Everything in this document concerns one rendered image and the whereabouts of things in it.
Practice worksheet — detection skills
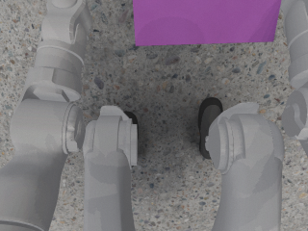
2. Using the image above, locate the robot left thigh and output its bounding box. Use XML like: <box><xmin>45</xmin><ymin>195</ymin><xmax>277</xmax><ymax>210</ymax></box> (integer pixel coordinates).
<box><xmin>84</xmin><ymin>115</ymin><xmax>138</xmax><ymax>231</ymax></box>

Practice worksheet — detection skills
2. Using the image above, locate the robot right thigh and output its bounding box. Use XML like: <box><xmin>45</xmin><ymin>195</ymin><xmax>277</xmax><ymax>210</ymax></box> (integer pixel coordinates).
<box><xmin>211</xmin><ymin>114</ymin><xmax>283</xmax><ymax>231</ymax></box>

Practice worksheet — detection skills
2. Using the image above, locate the robot right upper arm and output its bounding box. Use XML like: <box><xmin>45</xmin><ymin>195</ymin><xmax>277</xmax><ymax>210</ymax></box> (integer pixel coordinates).
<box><xmin>281</xmin><ymin>84</ymin><xmax>308</xmax><ymax>158</ymax></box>

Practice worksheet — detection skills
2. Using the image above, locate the robot thigh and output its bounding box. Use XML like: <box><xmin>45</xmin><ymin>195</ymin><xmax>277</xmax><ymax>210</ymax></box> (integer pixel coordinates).
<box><xmin>211</xmin><ymin>114</ymin><xmax>283</xmax><ymax>231</ymax></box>
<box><xmin>84</xmin><ymin>115</ymin><xmax>138</xmax><ymax>231</ymax></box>

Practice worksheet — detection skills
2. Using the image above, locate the robot right forearm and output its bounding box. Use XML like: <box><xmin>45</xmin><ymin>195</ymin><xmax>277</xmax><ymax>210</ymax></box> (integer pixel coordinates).
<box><xmin>280</xmin><ymin>0</ymin><xmax>308</xmax><ymax>89</ymax></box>

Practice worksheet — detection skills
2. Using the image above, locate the robot left upper arm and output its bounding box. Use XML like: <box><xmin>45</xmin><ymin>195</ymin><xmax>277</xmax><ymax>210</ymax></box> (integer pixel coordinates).
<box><xmin>0</xmin><ymin>98</ymin><xmax>86</xmax><ymax>231</ymax></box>

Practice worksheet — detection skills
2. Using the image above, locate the carton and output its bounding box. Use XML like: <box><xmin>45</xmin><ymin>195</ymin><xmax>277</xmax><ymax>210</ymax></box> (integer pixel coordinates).
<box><xmin>133</xmin><ymin>0</ymin><xmax>282</xmax><ymax>46</ymax></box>

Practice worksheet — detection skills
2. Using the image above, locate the robot left forearm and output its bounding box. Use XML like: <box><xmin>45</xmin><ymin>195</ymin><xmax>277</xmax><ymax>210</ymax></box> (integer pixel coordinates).
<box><xmin>10</xmin><ymin>0</ymin><xmax>93</xmax><ymax>146</ymax></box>

